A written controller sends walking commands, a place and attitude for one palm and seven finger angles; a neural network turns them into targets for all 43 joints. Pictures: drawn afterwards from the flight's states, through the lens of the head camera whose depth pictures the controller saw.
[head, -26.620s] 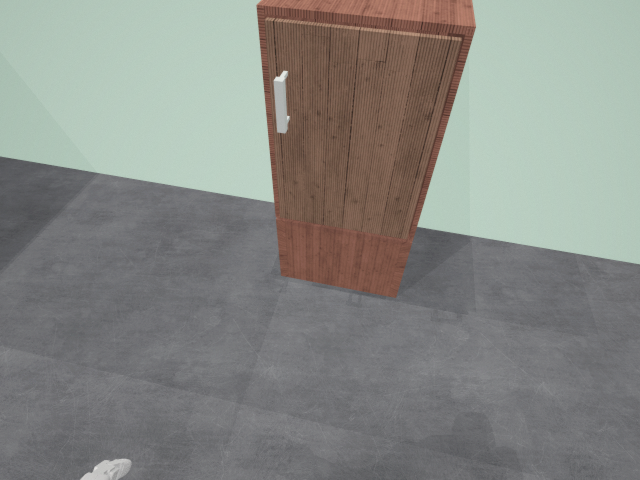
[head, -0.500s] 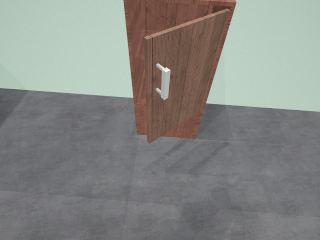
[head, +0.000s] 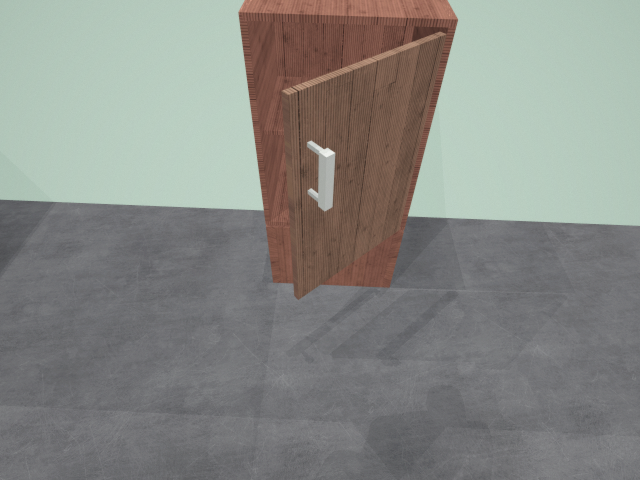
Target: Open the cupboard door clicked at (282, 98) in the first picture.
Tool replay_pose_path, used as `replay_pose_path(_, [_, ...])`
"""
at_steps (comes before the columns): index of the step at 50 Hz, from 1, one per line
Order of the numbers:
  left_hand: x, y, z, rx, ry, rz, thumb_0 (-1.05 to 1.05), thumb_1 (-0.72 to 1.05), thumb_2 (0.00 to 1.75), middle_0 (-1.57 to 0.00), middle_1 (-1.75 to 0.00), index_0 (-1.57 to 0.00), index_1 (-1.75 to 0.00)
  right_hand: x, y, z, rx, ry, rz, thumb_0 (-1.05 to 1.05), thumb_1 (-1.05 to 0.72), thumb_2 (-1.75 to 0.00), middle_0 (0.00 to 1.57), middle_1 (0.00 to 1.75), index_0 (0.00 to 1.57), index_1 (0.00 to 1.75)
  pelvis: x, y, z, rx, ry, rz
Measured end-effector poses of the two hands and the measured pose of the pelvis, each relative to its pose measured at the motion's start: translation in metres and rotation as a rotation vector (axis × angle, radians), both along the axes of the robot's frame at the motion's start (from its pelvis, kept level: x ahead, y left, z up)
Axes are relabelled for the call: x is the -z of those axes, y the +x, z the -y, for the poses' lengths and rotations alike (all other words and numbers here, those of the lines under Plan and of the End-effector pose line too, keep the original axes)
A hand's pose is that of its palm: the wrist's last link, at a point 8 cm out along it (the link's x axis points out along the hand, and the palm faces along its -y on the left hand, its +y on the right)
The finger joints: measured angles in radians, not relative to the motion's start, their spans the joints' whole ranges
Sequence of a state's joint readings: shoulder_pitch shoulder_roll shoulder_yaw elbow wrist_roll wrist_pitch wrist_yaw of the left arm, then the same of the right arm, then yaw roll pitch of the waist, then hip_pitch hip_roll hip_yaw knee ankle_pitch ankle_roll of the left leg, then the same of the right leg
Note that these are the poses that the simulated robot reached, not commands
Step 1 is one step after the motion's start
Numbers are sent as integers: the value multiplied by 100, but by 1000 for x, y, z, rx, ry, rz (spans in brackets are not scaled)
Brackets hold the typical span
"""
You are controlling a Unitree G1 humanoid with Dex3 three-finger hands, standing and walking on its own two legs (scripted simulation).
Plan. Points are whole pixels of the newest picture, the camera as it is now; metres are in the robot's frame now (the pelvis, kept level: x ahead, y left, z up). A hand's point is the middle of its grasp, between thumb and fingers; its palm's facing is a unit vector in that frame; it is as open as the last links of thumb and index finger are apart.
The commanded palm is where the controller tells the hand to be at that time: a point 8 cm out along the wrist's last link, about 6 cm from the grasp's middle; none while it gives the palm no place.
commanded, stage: let the arm hang, fingers relaxed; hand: left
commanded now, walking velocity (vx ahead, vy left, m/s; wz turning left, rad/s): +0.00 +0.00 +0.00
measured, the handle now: (319, 176) +0.64 +0.04 +0.00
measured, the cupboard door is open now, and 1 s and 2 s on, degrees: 43 43 43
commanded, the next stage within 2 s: look to check the result in 0.10 s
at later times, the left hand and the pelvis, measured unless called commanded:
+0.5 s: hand out of the picture -0.01 +0.16 -0.17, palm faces +0.04 -0.98 -0.19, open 7.4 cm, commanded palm none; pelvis +0.02 -0.01 +0.00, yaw +0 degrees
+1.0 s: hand out of the picture +0.02 +0.15 -0.18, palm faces +0.01 -0.99 -0.17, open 7.4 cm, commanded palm none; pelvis +0.02 -0.01 +0.00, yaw -3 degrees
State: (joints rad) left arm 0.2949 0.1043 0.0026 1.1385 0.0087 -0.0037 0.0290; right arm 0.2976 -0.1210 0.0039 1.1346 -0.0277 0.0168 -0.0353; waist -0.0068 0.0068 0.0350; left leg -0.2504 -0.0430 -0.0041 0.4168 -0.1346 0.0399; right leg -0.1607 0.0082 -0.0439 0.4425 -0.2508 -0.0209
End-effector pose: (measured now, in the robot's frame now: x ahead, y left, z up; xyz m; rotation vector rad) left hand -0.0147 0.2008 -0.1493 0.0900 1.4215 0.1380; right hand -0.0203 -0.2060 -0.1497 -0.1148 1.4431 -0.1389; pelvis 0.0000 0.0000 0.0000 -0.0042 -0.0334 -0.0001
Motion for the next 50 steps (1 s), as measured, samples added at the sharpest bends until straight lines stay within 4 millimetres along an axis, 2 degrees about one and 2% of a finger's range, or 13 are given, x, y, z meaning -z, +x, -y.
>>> replay_pose_path(21, [-6,-4,-7,-11,41,-53,0,91,90,-20,-30,-20,-30,1,17,5,-5,7,-2,1,-91,-89,19,30,20,30,-1,13,6,1,4,-1])
replay_pose_path(40, [-3,21,5,5,18,-18,0,90,90,-20,-30,-20,-30,-2,33,17,-10,-15,7,0,-91,-89,19,30,20,30,-2,24,12,5,5,0])
replay_pose_path(50, [-1,28,-1,22,26,-42,0,90,90,-20,-30,-20,-30,0,34,24,39,-36,11,1,-91,-89,19,30,20,30,2,24,12,52,2,-7])
